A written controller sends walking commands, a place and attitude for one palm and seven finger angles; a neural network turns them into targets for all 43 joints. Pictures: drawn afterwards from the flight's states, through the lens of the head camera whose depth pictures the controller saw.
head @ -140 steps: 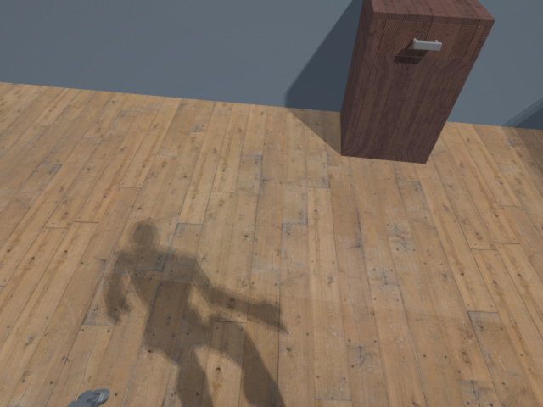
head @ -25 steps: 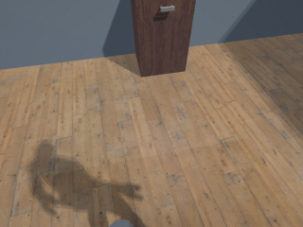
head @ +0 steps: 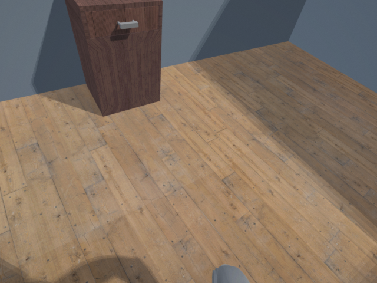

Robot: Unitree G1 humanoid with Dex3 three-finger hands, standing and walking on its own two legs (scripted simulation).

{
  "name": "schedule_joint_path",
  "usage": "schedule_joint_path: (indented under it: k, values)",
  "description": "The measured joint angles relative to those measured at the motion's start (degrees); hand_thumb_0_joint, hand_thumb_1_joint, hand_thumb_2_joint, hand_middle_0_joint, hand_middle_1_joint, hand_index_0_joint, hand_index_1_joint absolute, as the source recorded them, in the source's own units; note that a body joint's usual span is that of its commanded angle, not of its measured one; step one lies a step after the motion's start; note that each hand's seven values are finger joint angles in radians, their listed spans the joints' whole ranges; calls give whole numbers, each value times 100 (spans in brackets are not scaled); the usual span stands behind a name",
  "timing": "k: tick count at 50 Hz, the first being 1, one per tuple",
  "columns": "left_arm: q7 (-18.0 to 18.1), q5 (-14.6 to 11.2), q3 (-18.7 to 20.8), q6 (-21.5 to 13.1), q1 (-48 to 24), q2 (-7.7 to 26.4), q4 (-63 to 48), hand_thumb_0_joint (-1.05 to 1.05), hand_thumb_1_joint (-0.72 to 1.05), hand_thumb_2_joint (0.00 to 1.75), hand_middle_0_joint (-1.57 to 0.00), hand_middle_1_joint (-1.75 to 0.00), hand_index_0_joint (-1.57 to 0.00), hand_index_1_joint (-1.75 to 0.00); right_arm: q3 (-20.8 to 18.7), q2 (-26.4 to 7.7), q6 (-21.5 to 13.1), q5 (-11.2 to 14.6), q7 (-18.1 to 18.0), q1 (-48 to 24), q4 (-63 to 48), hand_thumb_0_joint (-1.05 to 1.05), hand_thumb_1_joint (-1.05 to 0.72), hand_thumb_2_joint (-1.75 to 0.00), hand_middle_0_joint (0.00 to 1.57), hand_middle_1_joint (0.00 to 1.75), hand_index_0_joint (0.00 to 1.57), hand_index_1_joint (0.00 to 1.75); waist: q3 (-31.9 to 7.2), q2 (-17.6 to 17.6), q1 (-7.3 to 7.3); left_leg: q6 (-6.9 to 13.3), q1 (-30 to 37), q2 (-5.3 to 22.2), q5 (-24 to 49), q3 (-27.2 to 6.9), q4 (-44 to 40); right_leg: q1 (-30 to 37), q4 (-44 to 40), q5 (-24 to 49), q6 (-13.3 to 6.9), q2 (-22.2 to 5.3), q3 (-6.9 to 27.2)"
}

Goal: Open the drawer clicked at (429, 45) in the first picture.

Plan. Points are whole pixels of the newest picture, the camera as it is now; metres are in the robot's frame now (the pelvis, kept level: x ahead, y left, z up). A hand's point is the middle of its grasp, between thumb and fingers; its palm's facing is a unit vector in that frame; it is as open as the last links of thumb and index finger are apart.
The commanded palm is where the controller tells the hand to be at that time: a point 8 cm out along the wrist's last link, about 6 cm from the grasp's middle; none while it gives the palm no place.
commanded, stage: walk to a spot facing it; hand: left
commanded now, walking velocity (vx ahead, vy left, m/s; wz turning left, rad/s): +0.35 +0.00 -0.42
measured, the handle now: (127, 23) +1.46 +0.43 -0.10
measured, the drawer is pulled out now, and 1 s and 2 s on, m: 0.00 0.00 0.00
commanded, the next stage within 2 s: turn to face it in 1.82 s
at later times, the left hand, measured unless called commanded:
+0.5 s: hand (143, 211) +0.34 +0.14 -0.18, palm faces -0.18 -0.96 -0.23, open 7.1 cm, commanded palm none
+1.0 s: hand (151, 160) +0.53 +0.14 -0.18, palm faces -0.25 -0.96 -0.16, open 7.4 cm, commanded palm none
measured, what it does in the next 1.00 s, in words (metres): walks ahead, turning right: right foot, then left foot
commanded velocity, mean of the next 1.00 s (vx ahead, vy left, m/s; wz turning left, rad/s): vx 0.37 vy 0.00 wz -0.23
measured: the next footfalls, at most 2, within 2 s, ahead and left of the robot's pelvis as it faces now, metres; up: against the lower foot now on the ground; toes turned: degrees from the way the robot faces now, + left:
right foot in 0.30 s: +0.24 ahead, -0.11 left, +0.00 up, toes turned -17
left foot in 0.74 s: +0.53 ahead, +0.07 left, +0.00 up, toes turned -4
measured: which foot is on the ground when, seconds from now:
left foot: down 0.00-0.28, up 0.30-0.72, down 0.74-1.00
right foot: up 0.00-0.28, down 0.30-0.74, up 0.76-1.00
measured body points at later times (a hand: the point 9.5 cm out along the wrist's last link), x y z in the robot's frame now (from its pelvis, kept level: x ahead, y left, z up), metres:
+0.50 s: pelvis +0.23 -0.04 -0.01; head +0.24 -0.04 +0.44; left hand +0.35 +0.19 -0.16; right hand +0.16 -0.25 -0.17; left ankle +0.26 +0.11 -0.66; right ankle +0.20 -0.09 -0.75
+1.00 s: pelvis +0.46 -0.02 +0.00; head +0.46 -0.01 +0.45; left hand +0.54 +0.19 -0.16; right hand +0.39 -0.25 -0.15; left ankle +0.49 +0.07 -0.75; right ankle +0.44 -0.17 -0.66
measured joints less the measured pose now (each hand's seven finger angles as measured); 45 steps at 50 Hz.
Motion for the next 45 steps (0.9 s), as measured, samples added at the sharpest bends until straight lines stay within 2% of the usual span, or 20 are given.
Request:
schedule_joint_path:
  k: [4, 8, 12, 14, 15, 16, 17, 19, 21, 25, 28, 32, 36, 37, 39, 41, 42, 45]
  values:
    - [3, -7, -67, 54, -225, -147, 78, 0, 92, 90, -19, -29, -19, -30, 21, 97, -42, -20, -44, 412, 274, 1, -91, -90, 20, 30, 20, 30, 107, 16, -146, -46, 318, -24, -241, 276, -118, -98, -269, 42, -24, -72, -165]
    - [-28, -17, -196, 55, -534, -361, 151, 1, 92, 90, -19, -29, -19, -30, 45, 196, -45, -80, -54, 737, 512, 1, -91, -90, 19, 30, 20, 30, 284, 76, -316, -125, 663, 1, -506, 501, -218, 157, -1336, -152, -146, -62, -608]
    - [-24, -31, -340, -68, -867, -549, 141, 1, 92, 90, -19, -29, -19, -30, 54, 270, 7, -92, -22, 961, 709, 1, -91, -90, 20, 30, 20, 30, 478, 161, -448, -302, 926, 159, -915, 728, 56, 732, -2775, -653, -445, 258, -1100]
    - [-7, -24, -382, -211, -917, -592, 128, 1, 91, 90, -19, -29, -20, -30, 49, 308, 62, -61, 4, 1080, 802, 1, -91, -90, 20, 30, 20, 30, 492, 125, -442, -409, 854, 300, -1111, 805, 824, 1219, -3403, -647, -636, 452, -1288]
    - [0, -16, -402, -305, -901, -590, 116, 1, 91, 90, -19, -29, -20, -30, 46, 343, 93, -22, 32, 1160, 838, 1, -91, -90, 20, 30, 20, 30, 451, 49, -419, -436, 618, 385, -1119, 765, 1622, 1476, -3653, -413, -870, 455, -1305]
    - [36, -33, -399, -401, -887, -608, 113, 0, 91, 90, -20, -29, -20, -30, 42, 353, 144, 23, 52, 1126, 873, 1, -91, -90, 20, 30, 20, 30, 446, 39, -358, -464, 197, 460, -1159, 499, 2764, 1482, -3476, -473, -1008, 475, -1267]
    - [78, -78, -401, -460, -849, -620, 115, 0, 91, 90, -20, -29, -20, -30, 26, 352, 199, 55, 57, 1019, 883, 1, -91, -90, 20, 30, 20, 30, 465, 44, -332, -445, -280, 446, -1206, 90, 3899, 1537, -3299, -700, -1029, 504, -1223]
    - [145, -147, -404, -490, -700, -621, 185, 0, 91, 90, -20, -29, -20, -30, -32, 331, 256, 62, 63, 724, 812, 1, -91, -90, 20, 30, 20, 30, 456, 67, -320, -400, -1138, 396, -880, -530, 5363, 1881, -3380, -1015, -926, 569, -1145]
    - [250, -225, -312, -533, -491, -600, 282, -1, 93, 90, -20, -29, -20, -30, -79, 280, 271, 18, 67, 382, 628, 1, -91, -90, 20, 30, 20, 30, 342, 106, -290, -397, -1869, 483, -495, -821, 5701, 2254, -3752, -993, -764, 624, -1039]
    - [328, -150, -289, -580, -151, -438, 491, -2, 95, 90, -20, -29, -20, -30, -142, 121, 236, -49, 88, -369, 134, 1, -91, -90, 19, 30, 20, 30, 157, 308, -287, -475, -2866, 753, -72, -1016, 4790, 2811, -4363, -953, -738, 665, -838]
    - [304, -131, -329, -586, 75, -441, 625, -2, 94, 90, -20, -29, -20, -30, -223, -93, 240, -83, 81, -820, -63, 2, -95, -90, 20, 30, 20, 30, 92, 458, -249, -540, -3143, 839, 380, -965, 3753, 3129, -4592, -1049, -644, 623, -728]
    - [274, -112, -364, -611, 354, -490, 704, -1, 93, 90, -20, -29, -20, -30, -241, -296, 189, -73, 229, -1201, -171, 2, -95, -90, 19, 30, 20, 30, 107, 495, -58, -505, -3015, 749, 782, -831, 2549, 3477, -4662, -1326, -481, 557, -607]
    - [263, -106, -371, -588, 661, -514, 786, 0, 92, 90, -20, -29, -20, -30, -197, -316, 129, -87, 303, -1402, -205, 2, -94, -90, 19, 30, 20, 30, 153, 356, 130, -385, -2459, 474, 724, -596, 1628, 3770, -4449, -1809, -293, 442, -524]
    - [262, -116, -367, -575, 751, -520, 821, 0, 92, 90, -20, -29, -20, -30, -183, -309, 73, -104, 298, -1436, -219, 1, -93, -90, 19, 30, 20, 30, 173, 296, 156, -311, -2260, 390, 897, -528, 1408, 3718, -4117, -2010, -261, 381, -470]
    - [249, -161, -349, -488, 777, -522, 936, 0, 92, 90, -20, -29, -20, -30, -154, -234, -40, -152, 267, -1522, -233, 1, -93, -90, 19, 30, 20, 30, 293, 131, 173, -122, -2177, 344, 719, -358, 1748, 3146, -2538, -2203, -311, 239, -324]
    - [228, -156, -350, -407, 770, -533, 1015, 0, 92, 90, -20, -29, -20, -30, -115, -153, -81, -136, 238, -1460, -233, 1, -92, -90, 19, 30, 20, 30, 325, 77, 151, -45, -1892, 355, 409, -202, 1771, 2454, -930, -2108, -363, 213, -239]
    - [208, -141, -338, -370, 738, -538, 1031, 0, 92, 90, -20, -29, -20, -30, -104, -111, -83, -127, 218, -1381, -215, 1, -92, -90, 19, 30, 20, 30, 311, 74, 122, -48, -1721, 350, 349, -150, 1657, 2139, -427, -1925, -363, 166, -277]
    - [159, -86, -289, -278, 549, -557, 923, 1, 92, 90, -20, -29, -20, -30, -163, -24, -67, -91, 99, -1079, -71, 0, -93, -90, 20, 30, 20, 30, 269, 92, 72, -89, -1239, 300, 390, -43, 1160, 1354, 30, -1376, -310, -46, -376]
